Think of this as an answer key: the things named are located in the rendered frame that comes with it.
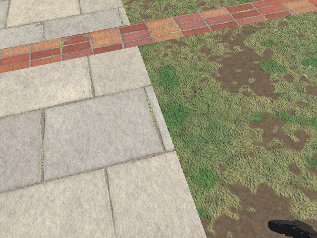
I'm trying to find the robot right hand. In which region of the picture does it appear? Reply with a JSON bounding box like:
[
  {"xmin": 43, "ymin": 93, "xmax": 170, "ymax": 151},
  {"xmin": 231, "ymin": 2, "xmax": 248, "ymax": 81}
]
[{"xmin": 267, "ymin": 219, "xmax": 317, "ymax": 238}]

